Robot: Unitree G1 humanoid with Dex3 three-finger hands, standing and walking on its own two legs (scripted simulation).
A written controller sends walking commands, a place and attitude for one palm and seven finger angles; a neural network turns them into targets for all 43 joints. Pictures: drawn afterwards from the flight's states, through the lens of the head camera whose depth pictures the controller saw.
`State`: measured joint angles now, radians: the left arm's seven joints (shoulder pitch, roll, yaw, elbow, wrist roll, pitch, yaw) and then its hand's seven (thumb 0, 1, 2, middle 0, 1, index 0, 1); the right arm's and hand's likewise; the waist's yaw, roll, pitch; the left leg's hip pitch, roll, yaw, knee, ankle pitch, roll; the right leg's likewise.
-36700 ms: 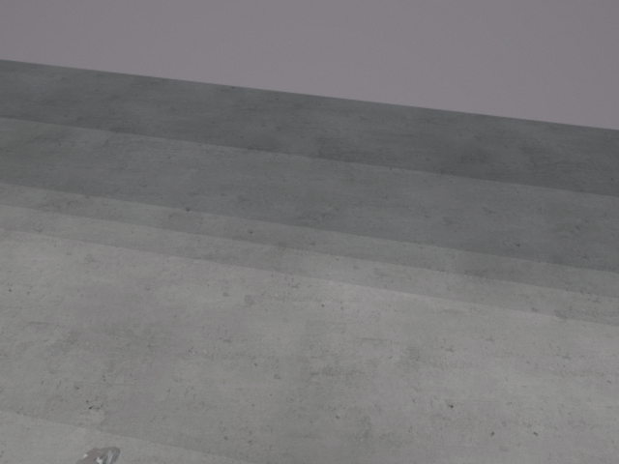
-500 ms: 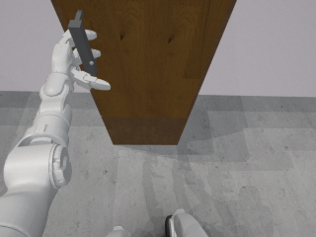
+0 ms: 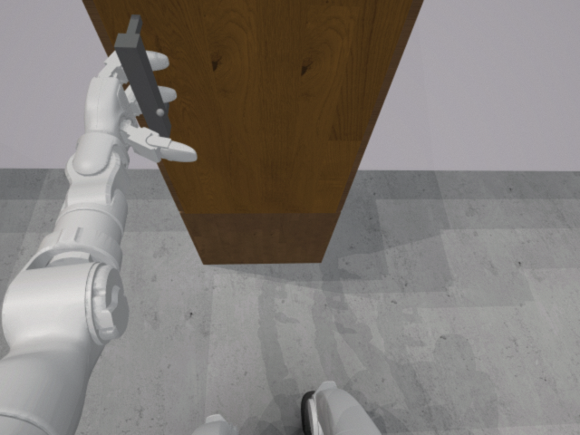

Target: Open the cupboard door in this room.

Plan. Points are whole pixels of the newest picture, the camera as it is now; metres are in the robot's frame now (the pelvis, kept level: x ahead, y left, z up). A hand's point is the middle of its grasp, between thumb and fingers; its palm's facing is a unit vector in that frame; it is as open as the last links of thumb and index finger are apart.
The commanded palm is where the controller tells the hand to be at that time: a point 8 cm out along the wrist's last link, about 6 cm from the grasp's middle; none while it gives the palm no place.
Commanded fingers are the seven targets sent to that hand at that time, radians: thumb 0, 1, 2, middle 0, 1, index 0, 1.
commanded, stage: close the thumb around the handle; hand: left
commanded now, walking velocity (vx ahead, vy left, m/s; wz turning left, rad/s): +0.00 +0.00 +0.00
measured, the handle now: (149, 81) +0.57 +0.13 +0.11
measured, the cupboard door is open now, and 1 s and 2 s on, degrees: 0 2 43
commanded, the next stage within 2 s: pull the door open along its arc in 0.74 s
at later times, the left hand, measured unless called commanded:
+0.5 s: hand (161, 115) +0.51 +0.11 +0.11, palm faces -0.08 -1.00 -0.04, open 8.5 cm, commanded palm +0.48 +0.16 +0.11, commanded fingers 0.00 0.84 0.88 -0.40 -1.34 -0.40 -1.34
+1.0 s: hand (160, 120) +0.50 +0.11 +0.11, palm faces -0.08 -1.00 -0.03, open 6.1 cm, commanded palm +0.46 +0.17 +0.11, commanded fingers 0.00 0.90 0.90 -0.40 -1.35 -0.40 -1.35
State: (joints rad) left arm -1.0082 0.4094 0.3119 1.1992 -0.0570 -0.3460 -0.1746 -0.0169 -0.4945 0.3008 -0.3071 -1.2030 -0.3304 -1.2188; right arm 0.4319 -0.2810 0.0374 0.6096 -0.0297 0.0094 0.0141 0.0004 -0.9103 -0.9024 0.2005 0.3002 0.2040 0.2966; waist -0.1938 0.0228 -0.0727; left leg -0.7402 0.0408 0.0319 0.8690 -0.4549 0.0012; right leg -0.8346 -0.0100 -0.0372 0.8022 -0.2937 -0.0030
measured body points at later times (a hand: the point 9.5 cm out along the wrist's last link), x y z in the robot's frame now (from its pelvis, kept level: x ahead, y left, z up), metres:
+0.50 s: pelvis +0.01 +0.00 +0.00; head +0.11 +0.00 +0.44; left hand +0.51 +0.17 +0.11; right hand +0.01 -0.26 -0.12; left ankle -0.03 +0.12 -0.69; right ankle +0.04 -0.12 -0.69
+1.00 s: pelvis +0.00 -0.01 +0.00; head +0.10 -0.01 +0.44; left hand +0.50 +0.17 +0.11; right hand +0.01 -0.27 -0.12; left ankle -0.03 +0.12 -0.69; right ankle +0.04 -0.12 -0.69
